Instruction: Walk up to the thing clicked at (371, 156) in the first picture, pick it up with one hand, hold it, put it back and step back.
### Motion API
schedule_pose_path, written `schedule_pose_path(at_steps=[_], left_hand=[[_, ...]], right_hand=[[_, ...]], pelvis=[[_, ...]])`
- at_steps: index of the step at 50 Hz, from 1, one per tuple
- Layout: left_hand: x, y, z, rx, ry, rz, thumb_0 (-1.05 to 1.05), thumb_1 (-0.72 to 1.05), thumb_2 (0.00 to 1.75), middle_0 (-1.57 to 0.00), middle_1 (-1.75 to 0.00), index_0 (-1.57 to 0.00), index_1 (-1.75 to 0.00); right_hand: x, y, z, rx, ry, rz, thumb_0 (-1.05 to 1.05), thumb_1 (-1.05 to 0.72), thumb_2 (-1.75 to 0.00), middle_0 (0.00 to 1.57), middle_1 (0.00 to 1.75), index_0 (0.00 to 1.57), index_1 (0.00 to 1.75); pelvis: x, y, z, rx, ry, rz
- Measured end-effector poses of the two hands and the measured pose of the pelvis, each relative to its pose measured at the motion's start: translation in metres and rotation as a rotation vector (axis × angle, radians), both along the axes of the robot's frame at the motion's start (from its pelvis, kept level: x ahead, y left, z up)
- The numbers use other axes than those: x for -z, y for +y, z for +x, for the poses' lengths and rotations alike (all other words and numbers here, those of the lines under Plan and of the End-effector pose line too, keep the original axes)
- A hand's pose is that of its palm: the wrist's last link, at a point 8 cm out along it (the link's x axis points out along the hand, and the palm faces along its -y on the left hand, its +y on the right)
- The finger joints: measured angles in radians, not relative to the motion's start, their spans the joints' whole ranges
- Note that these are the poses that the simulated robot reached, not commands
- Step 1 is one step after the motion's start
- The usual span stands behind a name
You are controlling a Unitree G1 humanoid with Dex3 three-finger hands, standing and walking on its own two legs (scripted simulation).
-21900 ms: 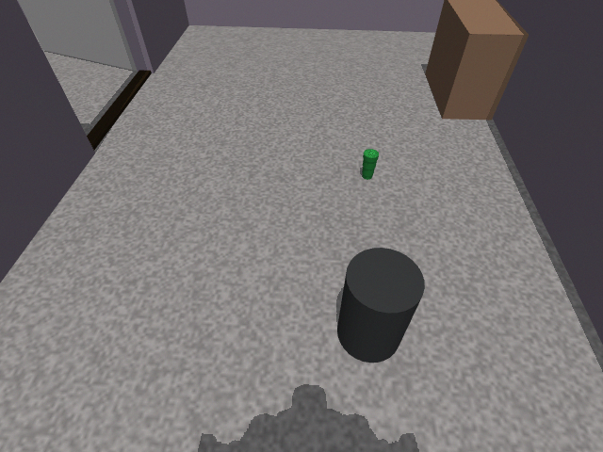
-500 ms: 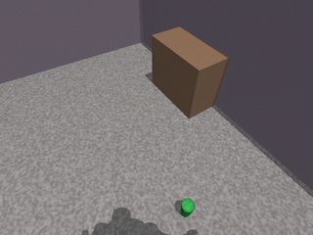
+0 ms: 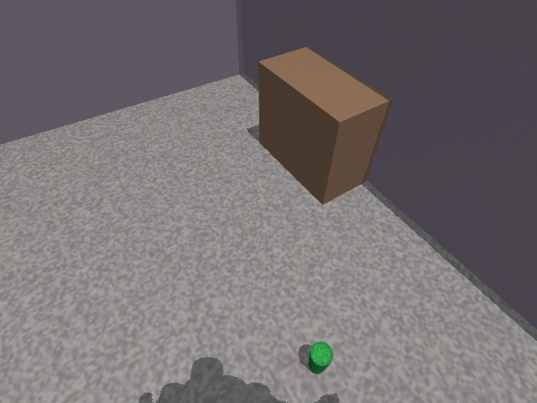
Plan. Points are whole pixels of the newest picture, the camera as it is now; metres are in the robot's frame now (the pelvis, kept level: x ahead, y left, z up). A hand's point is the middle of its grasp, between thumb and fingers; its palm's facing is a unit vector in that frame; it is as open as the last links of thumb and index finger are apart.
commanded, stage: stand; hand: right
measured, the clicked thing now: (318, 360) +0.37 -0.16 -0.71
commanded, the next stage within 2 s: go down in 0.52 s
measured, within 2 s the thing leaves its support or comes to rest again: neither
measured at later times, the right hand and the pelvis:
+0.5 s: hand out of the picture +0.07 -0.25 -0.16, palm faces -0.02 +0.94 -0.35, open 7.4 cm; pelvis +0.00 +0.00 +0.00, yaw +0 degrees
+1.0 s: hand out of the picture +0.15 -0.27 -0.17, palm faces +0.05 +0.94 -0.33, open 14.1 cm; pelvis -0.01 +0.00 -0.03, yaw +0 degrees
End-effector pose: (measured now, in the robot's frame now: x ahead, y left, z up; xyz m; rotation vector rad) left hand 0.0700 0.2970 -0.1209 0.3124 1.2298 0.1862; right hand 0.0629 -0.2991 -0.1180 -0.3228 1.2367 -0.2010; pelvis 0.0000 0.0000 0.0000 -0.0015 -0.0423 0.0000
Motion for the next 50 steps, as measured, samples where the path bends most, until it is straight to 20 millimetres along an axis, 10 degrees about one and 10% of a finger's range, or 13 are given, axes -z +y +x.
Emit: schedule_pose_path(at_steps=[34,42,50], left_hand=[[0.0,-0.003,0.011,-0.002,-0.05,0.0,0.01,0.91,0.89,-0.2,-0.3,-0.21,-0.3],[0.006,-0.028,0.015,-0.006,-0.157,-0.042,0.01,0.91,0.9,-0.2,-0.3,-0.2,-0.3],[0.016,-0.039,0.015,-0.019,-0.201,-0.063,0.01,0.88,0.89,-0.2,-0.3,-0.21,-0.3]], right_hand=[[-0.001,0.003,0.016,0.027,-0.056,0.004,0.0,-0.88,-0.88,0.18,0.28,0.18,0.27],[0.009,0.003,0.077,0.026,-0.164,0.027,0.0,-0.55,-0.56,0.08,0.15,0.08,0.14],[0.018,-0.01,0.079,0.023,-0.139,0.013,0.0,-0.09,-0.26,0.07,0.1,0.06,0.09]], pelvis=[[0.002,0.0,0.003,0.01,0.024,0.0],[0.016,0.003,-0.01,0.008,0.125,0.002],[0.031,-0.001,-0.007,0.003,0.183,0.009]])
